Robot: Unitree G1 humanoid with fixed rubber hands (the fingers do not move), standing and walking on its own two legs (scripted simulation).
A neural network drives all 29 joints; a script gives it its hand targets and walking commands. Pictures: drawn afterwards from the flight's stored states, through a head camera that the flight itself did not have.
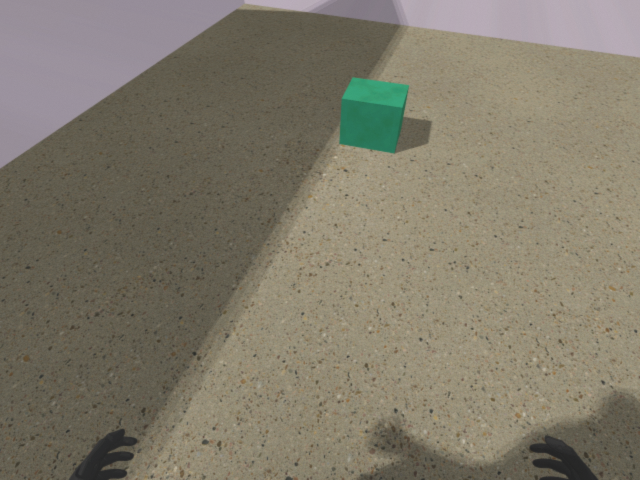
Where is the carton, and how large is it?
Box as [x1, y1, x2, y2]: [339, 77, 408, 152]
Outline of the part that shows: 353,77 342,97 339,143 394,152 401,126 408,85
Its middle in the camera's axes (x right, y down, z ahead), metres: +0.29 -0.64 +2.04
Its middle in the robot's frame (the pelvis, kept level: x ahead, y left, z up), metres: +1.92 -0.24 -0.61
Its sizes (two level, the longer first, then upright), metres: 0.297 0.233 0.261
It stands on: the floor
